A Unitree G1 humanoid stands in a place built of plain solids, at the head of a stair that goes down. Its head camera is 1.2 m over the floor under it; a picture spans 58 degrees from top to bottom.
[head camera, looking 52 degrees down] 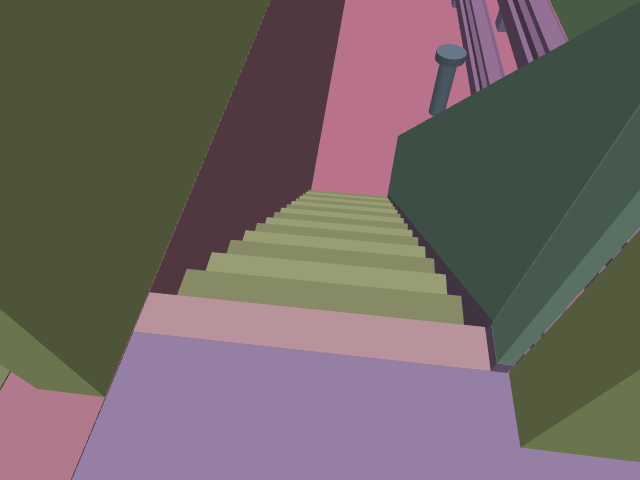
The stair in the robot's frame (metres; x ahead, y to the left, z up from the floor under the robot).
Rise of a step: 0.20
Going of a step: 0.23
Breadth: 1.06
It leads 7 degrees to the right of straight ahead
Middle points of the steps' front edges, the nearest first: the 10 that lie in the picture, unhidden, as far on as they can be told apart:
0.67 0.02 0.00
0.89 0.00 -0.20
1.12 -0.03 -0.40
1.35 -0.06 -0.60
1.57 -0.08 -0.79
1.80 -0.11 -0.99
2.02 -0.14 -1.19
2.25 -0.16 -1.39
2.48 -0.19 -1.59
2.70 -0.21 -1.79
